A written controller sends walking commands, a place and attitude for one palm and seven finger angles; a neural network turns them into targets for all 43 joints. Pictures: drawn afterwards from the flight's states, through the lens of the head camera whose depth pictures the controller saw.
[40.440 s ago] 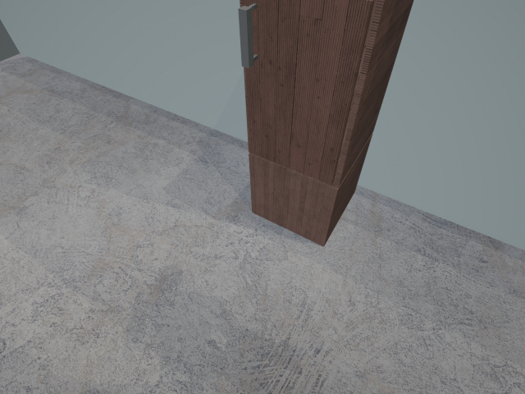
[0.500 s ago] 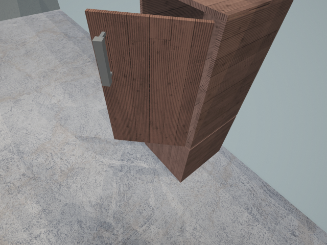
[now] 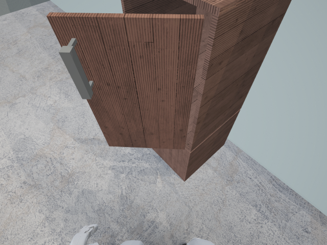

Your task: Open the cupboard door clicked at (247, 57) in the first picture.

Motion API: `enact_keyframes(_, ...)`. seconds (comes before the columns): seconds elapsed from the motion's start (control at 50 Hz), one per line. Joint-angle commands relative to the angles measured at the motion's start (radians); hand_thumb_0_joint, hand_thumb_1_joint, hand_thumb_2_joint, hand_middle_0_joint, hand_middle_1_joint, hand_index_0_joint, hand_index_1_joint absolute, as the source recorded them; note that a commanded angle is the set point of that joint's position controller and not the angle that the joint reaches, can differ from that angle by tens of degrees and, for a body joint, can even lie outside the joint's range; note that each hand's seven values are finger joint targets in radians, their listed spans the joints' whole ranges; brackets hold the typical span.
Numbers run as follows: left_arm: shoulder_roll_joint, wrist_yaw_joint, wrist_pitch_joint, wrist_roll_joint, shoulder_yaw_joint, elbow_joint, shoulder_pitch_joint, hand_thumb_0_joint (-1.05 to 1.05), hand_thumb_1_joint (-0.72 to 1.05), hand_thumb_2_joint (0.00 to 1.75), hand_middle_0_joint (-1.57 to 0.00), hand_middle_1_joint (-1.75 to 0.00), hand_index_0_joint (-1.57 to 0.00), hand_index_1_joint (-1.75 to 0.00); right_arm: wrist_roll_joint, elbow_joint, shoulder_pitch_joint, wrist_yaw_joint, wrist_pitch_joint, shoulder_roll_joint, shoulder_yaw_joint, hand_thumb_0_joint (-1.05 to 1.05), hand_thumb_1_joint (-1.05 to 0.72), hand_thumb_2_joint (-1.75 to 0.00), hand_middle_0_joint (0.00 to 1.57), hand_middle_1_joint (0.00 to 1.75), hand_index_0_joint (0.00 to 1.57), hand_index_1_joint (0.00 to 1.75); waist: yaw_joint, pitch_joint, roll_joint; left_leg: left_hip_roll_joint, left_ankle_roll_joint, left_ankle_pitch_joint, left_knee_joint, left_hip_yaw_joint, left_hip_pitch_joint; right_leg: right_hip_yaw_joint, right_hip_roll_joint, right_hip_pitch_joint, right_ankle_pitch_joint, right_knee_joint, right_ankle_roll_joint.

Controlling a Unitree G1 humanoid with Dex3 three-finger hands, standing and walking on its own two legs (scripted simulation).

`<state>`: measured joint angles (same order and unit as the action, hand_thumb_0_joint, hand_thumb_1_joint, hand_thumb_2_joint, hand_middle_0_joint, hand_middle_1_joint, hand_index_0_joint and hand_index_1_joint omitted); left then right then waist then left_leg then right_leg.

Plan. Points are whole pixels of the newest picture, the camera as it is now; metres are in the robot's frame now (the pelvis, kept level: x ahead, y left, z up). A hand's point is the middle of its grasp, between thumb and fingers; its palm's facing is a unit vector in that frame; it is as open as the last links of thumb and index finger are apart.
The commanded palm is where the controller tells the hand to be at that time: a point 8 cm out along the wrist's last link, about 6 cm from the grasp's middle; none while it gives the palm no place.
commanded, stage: come to a stop and stand still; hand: left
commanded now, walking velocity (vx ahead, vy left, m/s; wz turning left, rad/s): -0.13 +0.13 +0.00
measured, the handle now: (80, 70) +0.51 +0.24 +0.13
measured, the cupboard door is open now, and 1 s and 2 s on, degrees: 45 45 45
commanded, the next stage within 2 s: look again from close up in 0.64 s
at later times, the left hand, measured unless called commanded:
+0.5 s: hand out of the picture -0.03 +0.26 -0.15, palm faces +0.03 -0.95 -0.30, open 7.4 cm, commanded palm none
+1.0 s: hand out of the picture +0.03 +0.23 -0.15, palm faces -0.01 -0.97 -0.23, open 7.3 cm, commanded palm none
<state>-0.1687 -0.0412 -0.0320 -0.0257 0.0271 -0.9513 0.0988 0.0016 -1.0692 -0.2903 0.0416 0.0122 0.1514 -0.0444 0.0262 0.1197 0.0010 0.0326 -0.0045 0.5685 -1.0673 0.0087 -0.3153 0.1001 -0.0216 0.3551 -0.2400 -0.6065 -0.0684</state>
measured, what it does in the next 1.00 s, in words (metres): steps on the spot: left foot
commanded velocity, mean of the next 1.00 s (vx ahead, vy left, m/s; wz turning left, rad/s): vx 0.00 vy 0.01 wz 0.00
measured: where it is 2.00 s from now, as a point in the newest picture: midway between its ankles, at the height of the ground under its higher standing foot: outside the picture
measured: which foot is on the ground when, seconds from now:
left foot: up 0.00-0.24, down 0.26-1.00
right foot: down 0.00-1.00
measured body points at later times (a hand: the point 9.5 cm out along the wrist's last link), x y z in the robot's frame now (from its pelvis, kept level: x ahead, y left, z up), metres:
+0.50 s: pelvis -0.03 +0.06 +0.00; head -0.04 +0.02 +0.45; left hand -0.03 +0.31 -0.13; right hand +0.05 -0.17 -0.16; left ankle -0.02 +0.14 -0.73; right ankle +0.04 -0.07 -0.73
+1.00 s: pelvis +0.00 +0.05 +0.01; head +0.01 +0.03 +0.46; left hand +0.03 +0.28 -0.13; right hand -0.02 -0.17 -0.16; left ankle -0.02 +0.14 -0.73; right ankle +0.04 -0.07 -0.73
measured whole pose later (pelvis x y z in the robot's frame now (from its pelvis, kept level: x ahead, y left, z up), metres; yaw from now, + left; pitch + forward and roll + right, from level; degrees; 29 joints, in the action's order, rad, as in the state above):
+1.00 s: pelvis +0.00 +0.05 +0.01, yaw +0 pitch -1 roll +1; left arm -0.16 -0.03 -0.02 -0.01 -0.01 -1.06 0.25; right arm 0.01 -1.08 -0.33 0.02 -0.02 0.18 0.01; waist 0.02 0.03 0.03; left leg 0.04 -0.05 0.26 -0.42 0.08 -0.15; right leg -0.03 -0.01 0.28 -0.18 -0.47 0.00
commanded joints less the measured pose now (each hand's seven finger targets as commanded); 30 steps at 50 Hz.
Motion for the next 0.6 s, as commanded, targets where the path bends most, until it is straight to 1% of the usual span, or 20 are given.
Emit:
enact_keyframes(0.0,-0.158,-0.011,0.020,-0.001,0.040,0.032,0.104,0.00,0.90,0.90,-0.20,-0.30,-0.20,-0.30,0.010,0.045,-0.086,-0.018,0.025,0.030,-0.009,0.00,-0.90,-0.90,0.20,0.30,0.20,0.30,-0.014,-0.149,-0.113,-0.045,0.034,-0.075,-0.053,-0.018,-0.050,-0.202,-0.281,-0.039,0.569,0.237,-0.148)
enact_keyframes(0.02,-0.173,-0.008,0.023,-0.003,0.046,0.038,0.097,0.00,0.90,0.90,-0.20,-0.30,-0.20,-0.30,0.011,0.051,-0.086,-0.021,0.028,0.036,-0.009,0.00,-0.90,-0.90,0.20,0.30,0.20,0.30,-0.010,-0.152,-0.127,-0.047,0.039,-0.093,-0.010,-0.004,-0.050,-0.197,-0.278,-0.033,0.494,0.246,-0.146)
enact_keyframes(0.04,-0.176,-0.007,0.025,-0.007,0.050,0.039,0.104,0.00,0.90,0.90,-0.20,-0.30,-0.20,-0.30,0.013,0.057,-0.072,-0.025,0.028,0.030,-0.012,0.00,-0.90,-0.90,0.20,0.30,0.20,0.30,-0.019,-0.150,-0.128,-0.047,0.043,-0.109,0.034,0.013,-0.037,-0.195,-0.262,-0.015,0.445,0.249,-0.139)
enact_keyframes(0.12,-0.199,0.003,0.035,-0.011,0.061,0.042,0.143,0.00,0.90,0.90,-0.20,-0.30,-0.20,-0.30,0.013,0.102,-0.018,-0.028,0.014,0.045,-0.009,0.00,-0.90,-0.90,0.20,0.30,0.20,0.30,-0.043,-0.175,-0.147,-0.039,0.039,-0.124,0.223,0.039,-0.026,-0.251,-0.257,-0.062,0.240,0.256,-0.136)
enact_keyframes(0.16,-0.199,0.004,0.039,-0.009,0.060,0.041,0.145,0.00,0.90,0.90,-0.20,-0.30,-0.20,-0.30,0.011,0.104,-0.034,-0.027,0.003,0.043,-0.006,0.00,-0.90,-0.90,0.20,0.30,0.20,0.30,-0.028,-0.185,-0.144,-0.027,0.034,-0.186,0.372,0.057,0.059,-0.255,-0.238,-0.037,0.162,0.235,-0.113)
enact_keyframes(0.18,-0.232,-0.034,0.030,-0.005,0.050,0.046,0.170,0.00,0.90,0.90,-0.20,-0.30,-0.20,-0.30,0.002,0.165,-0.035,-0.026,0.003,0.141,-0.036,0.00,-0.90,-0.90,0.20,0.30,0.20,0.30,0.008,-0.367,0.086,-0.015,0.053,-0.163,0.379,0.091,0.099,-0.361,-0.303,-0.192,0.331,0.210,-0.090)
enact_keyframes(0.2,-0.245,-0.034,0.041,-0.001,0.047,0.079,0.146,0.00,0.90,0.90,-0.20,-0.30,-0.20,-0.30,0.007,0.206,-0.009,-0.027,-0.002,0.079,-0.025,0.00,-0.90,-0.90,0.20,0.30,0.20,0.30,0.007,-0.336,0.124,-0.030,0.025,-0.204,0.519,0.056,0.134,-0.295,-0.245,-0.107,0.069,0.120,-0.077)
enact_keyframes(0.22,-0.192,-0.023,0.047,0.005,0.032,0.080,0.141,0.00,0.90,0.90,-0.20,-0.30,-0.20,-0.30,0.010,0.207,-0.006,-0.025,-0.010,0.095,-0.020,0.00,-0.90,-0.90,0.20,0.30,0.20,0.30,0.012,-0.285,0.197,-0.050,0.015,-0.263,0.637,0.053,0.173,-0.200,-0.171,-0.019,-0.074,0.084,-0.035)
enact_keyframes(0.24,-0.137,-0.015,0.056,0.009,0.019,0.076,0.138,0.00,0.90,0.90,-0.20,-0.30,-0.20,-0.30,0.020,0.223,-0.013,-0.027,-0.012,0.140,-0.018,0.00,-0.90,-0.90,0.20,0.30,0.20,0.30,0.010,-0.204,0.291,-0.188,-0.033,-0.231,0.726,-0.115,0.113,-0.072,-0.063,0.050,-0.191,-0.010,0.025)
enact_keyframes(0.26,-0.108,-0.006,0.061,0.009,0.012,0.077,0.148,0.00,0.90,0.90,-0.20,-0.30,-0.20,-0.30,0.026,0.256,0.039,-0.023,-0.004,0.182,-0.024,0.00,-0.90,-0.90,0.20,0.30,0.20,0.30,-0.019,-0.090,0.290,-0.277,-0.099,-0.283,0.779,-0.232,-0.029,-0.034,-0.003,0.059,-0.188,-0.063,0.053)
enact_keyframes(0.28,-0.103,-0.001,0.064,0.007,0.015,0.069,0.174,0.00,0.90,0.90,-0.20,-0.30,-0.20,-0.30,0.028,0.281,0.086,-0.024,0.002,0.181,-0.020,0.00,-0.90,-0.90,0.20,0.30,0.20,0.30,-0.039,-0.039,0.152,-0.286,-0.134,-0.175,0.809,-0.206,-0.137,-0.048,-0.002,-0.004,-0.154,-0.099,0.042)
enact_keyframes(0.3,-0.096,0.003,0.071,-0.005,0.008,0.053,0.168,0.00,0.90,0.90,-0.20,-0.30,-0.20,-0.30,0.025,0.280,0.111,-0.025,0.000,0.176,-0.016,0.00,-0.90,-0.90,0.20,0.30,0.20,0.30,-0.043,0.027,0.159,-0.250,-0.118,-0.058,0.842,-0.209,-0.216,-0.053,-0.006,-0.027,-0.134,-0.109,0.044)
enact_keyframes(0.32,-0.096,0.010,0.072,-0.006,0.006,0.040,0.196,0.00,0.90,0.90,-0.20,-0.30,-0.20,-0.30,0.024,0.281,0.129,-0.028,0.003,0.183,-0.013,0.00,-0.90,-0.90,0.20,0.30,0.20,0.30,-0.055,0.063,0.118,-0.229,-0.108,0.002,0.840,-0.190,-0.258,-0.059,0.002,-0.040,-0.090,-0.113,0.049)
enact_keyframes(0.34,-0.091,0.015,0.067,-0.009,0.005,0.034,0.221,0.00,0.90,0.90,-0.20,-0.30,-0.20,-0.30,0.025,0.280,0.133,-0.029,0.001,0.171,-0.008,0.00,-0.90,-0.90,0.20,0.30,0.20,0.30,-0.066,0.069,0.126,-0.204,-0.101,-0.016,0.833,-0.153,-0.257,-0.064,0.005,-0.055,-0.050,-0.098,0.048)
enact_keyframes(0.38,-0.097,0.018,0.056,-0.003,0.003,0.023,0.256,0.00,0.90,0.90,-0.20,-0.30,-0.20,-0.30,0.021,0.271,0.115,-0.029,-0.003,0.169,-0.001,0.00,-0.90,-0.90,0.20,0.30,0.20,0.30,-0.068,0.042,0.039,-0.181,-0.088,0.003,0.805,-0.141,-0.216,-0.092,-0.005,-0.084,-0.028,-0.010,0.047)
enact_keyframes(0.4,-0.102,0.019,0.048,-0.002,0.001,0.024,0.260,0.00,0.90,0.90,-0.20,-0.30,-0.20,-0.30,0.018,0.266,0.100,-0.029,-0.006,0.165,0.001,0.00,-0.90,-0.90,0.20,0.30,0.20,0.30,-0.063,0.032,0.011,-0.162,-0.079,0.006,0.788,-0.133,-0.183,-0.128,-0.013,-0.081,-0.046,0.057,0.041)
enact_keyframes(0.44,-0.122,0.019,0.034,-0.001,0.002,0.026,0.243,0.00,0.90,0.90,-0.20,-0.30,-0.20,-0.30,0.016,0.247,0.061,-0.029,-0.011,0.151,0.005,0.00,-0.90,-0.90,0.20,0.30,0.20,0.30,-0.039,0.000,-0.017,-0.124,-0.068,-0.029,0.770,-0.123,-0.096,-0.192,-0.031,-0.047,-0.110,0.143,0.024)
enact_keyframes(0.48,-0.134,0.017,0.031,-0.001,0.004,0.037,0.215,0.00,0.90,0.90,-0.20,-0.30,-0.20,-0.30,0.018,0.234,0.011,-0.031,-0.009,0.158,-0.002,0.00,-0.90,-0.90,0.20,0.30,0.20,0.30,-0.015,-0.028,-0.138,-0.102,-0.061,-0.023,0.726,-0.100,-0.032,-0.234,-0.050,0.020,-0.246,0.192,0.020)
enact_keyframes(0.52,-0.130,0.016,0.028,0.002,0.003,0.035,0.211,0.00,0.90,0.90,-0.20,-0.30,-0.20,-0.30,0.020,0.209,-0.023,-0.032,-0.013,0.157,0.002,0.00,-0.90,-0.90,0.20,0.30,0.20,0.30,-0.001,-0.049,-0.143,-0.091,-0.060,-0.069,0.709,-0.084,0.032,-0.259,-0.060,0.065,-0.283,0.222,0.018)
enact_keyframes(0.58,-0.125,0.017,0.023,0.006,0.004,0.024,0.224,0.00,0.90,0.90,-0.20,-0.30,-0.20,-0.30,0.022,0.184,-0.016,-0.029,-0.025,0.149,0.010,0.00,-0.90,-0.90,0.20,0.30,0.20,0.30,-0.009,-0.078,-0.011,-0.105,-0.059,-0.095,0.754,-0.100,0.037,-0.246,-0.045,0.019,-0.190,0.196,0.018)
